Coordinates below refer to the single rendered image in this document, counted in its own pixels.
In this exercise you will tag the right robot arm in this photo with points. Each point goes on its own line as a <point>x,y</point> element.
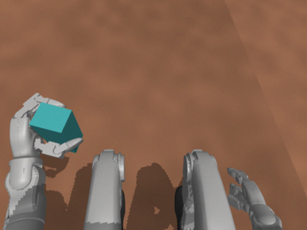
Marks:
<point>262,217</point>

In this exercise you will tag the right robot foot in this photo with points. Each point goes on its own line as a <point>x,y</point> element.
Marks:
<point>179,207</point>

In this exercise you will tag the carton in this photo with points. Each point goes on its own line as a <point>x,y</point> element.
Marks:
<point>56,124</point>

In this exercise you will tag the right robot hand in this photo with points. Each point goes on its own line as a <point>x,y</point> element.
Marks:
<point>242,198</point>

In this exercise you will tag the left robot hand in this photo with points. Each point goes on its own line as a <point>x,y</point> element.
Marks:
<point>25,141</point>

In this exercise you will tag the left robot arm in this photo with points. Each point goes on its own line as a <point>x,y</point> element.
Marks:
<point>25,186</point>

